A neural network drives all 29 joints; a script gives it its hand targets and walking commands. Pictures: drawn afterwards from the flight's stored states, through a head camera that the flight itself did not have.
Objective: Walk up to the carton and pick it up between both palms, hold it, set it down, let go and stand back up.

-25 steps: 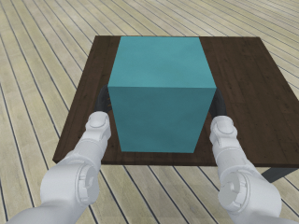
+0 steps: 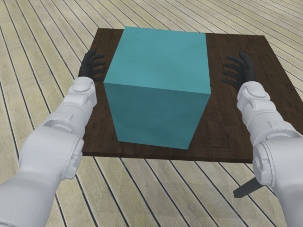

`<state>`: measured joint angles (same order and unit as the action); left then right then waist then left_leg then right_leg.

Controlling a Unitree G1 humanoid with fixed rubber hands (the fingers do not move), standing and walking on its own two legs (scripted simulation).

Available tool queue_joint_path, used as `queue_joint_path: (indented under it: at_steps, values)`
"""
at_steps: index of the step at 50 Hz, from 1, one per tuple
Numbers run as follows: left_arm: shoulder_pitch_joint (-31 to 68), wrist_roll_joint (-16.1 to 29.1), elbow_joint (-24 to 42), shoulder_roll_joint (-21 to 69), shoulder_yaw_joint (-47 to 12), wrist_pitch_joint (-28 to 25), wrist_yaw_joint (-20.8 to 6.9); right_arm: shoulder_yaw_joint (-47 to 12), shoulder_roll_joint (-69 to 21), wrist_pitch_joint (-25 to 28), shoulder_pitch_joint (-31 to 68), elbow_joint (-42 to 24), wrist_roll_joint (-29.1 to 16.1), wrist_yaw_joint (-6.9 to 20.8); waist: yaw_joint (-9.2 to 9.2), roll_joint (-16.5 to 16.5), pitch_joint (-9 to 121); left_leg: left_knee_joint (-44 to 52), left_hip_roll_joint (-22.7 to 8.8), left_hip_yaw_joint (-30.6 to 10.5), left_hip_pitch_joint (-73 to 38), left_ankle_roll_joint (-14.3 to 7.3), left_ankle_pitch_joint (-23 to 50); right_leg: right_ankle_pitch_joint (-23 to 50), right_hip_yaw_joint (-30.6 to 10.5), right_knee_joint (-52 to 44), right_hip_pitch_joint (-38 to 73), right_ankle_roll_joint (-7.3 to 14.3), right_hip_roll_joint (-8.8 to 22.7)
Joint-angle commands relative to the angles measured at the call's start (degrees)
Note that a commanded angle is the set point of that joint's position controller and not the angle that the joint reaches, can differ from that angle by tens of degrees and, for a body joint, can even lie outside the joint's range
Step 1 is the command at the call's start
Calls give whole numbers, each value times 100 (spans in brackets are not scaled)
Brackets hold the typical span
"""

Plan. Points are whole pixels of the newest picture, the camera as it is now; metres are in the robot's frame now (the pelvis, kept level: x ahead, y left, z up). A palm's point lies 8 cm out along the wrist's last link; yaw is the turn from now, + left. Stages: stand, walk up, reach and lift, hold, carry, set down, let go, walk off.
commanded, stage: set down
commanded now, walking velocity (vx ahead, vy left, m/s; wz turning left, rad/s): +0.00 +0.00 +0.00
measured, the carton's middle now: (158, 91) +0.52 +0.01 +0.04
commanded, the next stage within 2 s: none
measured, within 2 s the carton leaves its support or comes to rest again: neither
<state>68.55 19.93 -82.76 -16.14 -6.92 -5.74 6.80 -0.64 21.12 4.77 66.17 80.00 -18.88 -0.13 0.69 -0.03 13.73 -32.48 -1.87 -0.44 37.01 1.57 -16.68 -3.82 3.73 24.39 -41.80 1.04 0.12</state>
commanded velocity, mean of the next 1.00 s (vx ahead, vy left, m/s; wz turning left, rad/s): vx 0.00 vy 0.00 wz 0.00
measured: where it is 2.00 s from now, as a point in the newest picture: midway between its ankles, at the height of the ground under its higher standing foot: outside the picture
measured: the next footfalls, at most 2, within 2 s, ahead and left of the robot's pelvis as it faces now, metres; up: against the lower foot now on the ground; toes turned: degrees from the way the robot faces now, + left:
none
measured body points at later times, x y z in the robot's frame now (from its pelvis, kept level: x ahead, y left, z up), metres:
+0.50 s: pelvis -0.01 -0.02 +0.00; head +0.05 -0.02 +0.45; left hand +0.49 +0.18 +0.18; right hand +0.48 -0.21 +0.19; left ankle -0.03 +0.13 -0.73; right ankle +0.06 -0.11 -0.73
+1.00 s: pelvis -0.02 -0.02 +0.00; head +0.02 -0.01 +0.45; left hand +0.44 +0.19 +0.12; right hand +0.44 -0.18 +0.12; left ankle -0.03 +0.13 -0.73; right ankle +0.06 -0.11 -0.73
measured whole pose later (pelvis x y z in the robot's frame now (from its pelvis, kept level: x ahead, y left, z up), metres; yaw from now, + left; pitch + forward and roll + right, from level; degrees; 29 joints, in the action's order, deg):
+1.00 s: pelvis -0.02 -0.02 +0.00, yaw +3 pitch +14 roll +0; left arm 59.2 15.1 -70.1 -17.9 -1.3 5.0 4.8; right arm 9.9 9.2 -7.9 56.1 63.6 -10.7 -6.9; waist -3.0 0.8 10.1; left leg -30.5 -1.6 -3.4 30.8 3.0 -14.0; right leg -3.1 6.6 23.9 -35.1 2.7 0.6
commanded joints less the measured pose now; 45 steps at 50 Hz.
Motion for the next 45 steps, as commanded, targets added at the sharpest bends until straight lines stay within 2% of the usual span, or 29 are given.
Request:
queue_joint_path:
  at_steps: [1,5,9,13,17,18,21,25,27,33,36,38,39,42,45]
  values:
    - [3689,301,1760,-864,-194,-190,-12,-38,1183,156,3182,-1452,-322,133,-114,-345,4906,169,214,290,-604,500,2683,2198,-28,681,3662,27,-253]
    - [3677,406,1908,-1169,-163,85,-95,-65,1255,-104,3336,-1723,-385,126,-113,-65,5053,282,319,293,107,292,2121,2349,-153,867,4249,-60,-172]
    - [3642,363,2092,-1540,27,400,-130,9,1283,-389,3472,-2160,-313,-8,-90,248,5259,466,406,320,749,132,1767,2582,-332,1000,5045,-185,-83]
    - [3643,255,2285,-1799,260,819,-123,171,1274,-773,3558,-2603,-132,-203,-82,404,5311,682,454,328,1037,99,1597,2660,-472,974,5586,-236,-35]
    - [3756,235,2466,-1940,399,1255,-104,371,1235,-1210,3659,-2936,49,-368,-117,399,5246,861,480,321,1049,133,1506,2601,-517,869,5801,-219,-24]
    - [3742,219,1998,-1540,107,1327,-156,253,826,-1271,3733,-2693,26,-421,-396,552,4922,794,498,262,788,77,1411,2892,-418,696,5574,-232,-50]
    - [3415,-16,1821,-1540,325,1301,-282,246,672,-1296,3407,-2494,95,-560,-354,438,4670,881,500,254,720,102,1451,3285,-425,664,5831,-232,-16]
    - [3373,-315,2182,-1648,693,1290,-282,340,508,-1345,3273,-2805,154,-697,-262,363,4724,1054,520,282,770,77,1404,3349,-492,647,6249,-274,4]
    - [3357,-391,2237,-1722,763,1360,-260,376,537,-1440,3210,-2842,163,-713,-246,251,4512,1130,501,290,596,91,1337,2967,-448,531,6105,-247,-32]
    - [3407,-449,2214,-1513,692,1494,-170,669,464,-1651,2949,-2440,288,-714,-333,-426,3571,1114,395,206,12,162,973,1214,-296,158,4938,-10,-147]
    - [3327,-410,1985,-1319,625,1328,-164,792,261,-1580,2837,-2326,434,-704,-374,-588,3433,1075,361,148,25,138,749,800,-222,197,4642,58,-146]
    - [3133,-438,1735,-1185,609,1128,-199,833,87,-1494,2652,-2215,550,-683,-398,-578,3218,1065,340,102,98,99,513,521,-212,195,4528,77,-114]
    - [3199,-415,1846,-1186,586,1029,-204,902,73,-1424,2703,-2334,591,-681,-402,-677,3336,1071,342,110,80,128,544,561,-182,234,4539,86,-112]
    - [2995,-369,1961,-1078,585,754,-220,1022,32,-1183,2591,-2613,708,-673,-440,-632,3623,958,345,110,-111,180,854,849,-130,349,4600,58,-148]
    - [2864,-424,2401,-1079,576,656,-188,1220,249,-973,2425,-2862,836,-676,-510,-785,3982,852,317,89,-476,316,1341,1188,-21,412,4569,58,-228]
